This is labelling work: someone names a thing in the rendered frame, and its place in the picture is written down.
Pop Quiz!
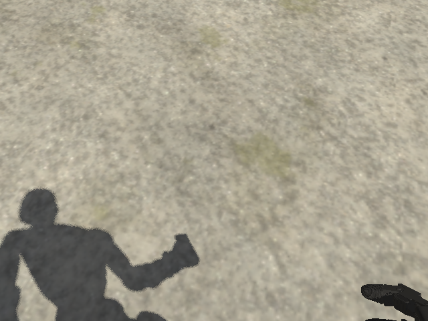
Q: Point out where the right robot hand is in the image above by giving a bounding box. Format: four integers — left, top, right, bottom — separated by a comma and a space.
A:
361, 284, 428, 321

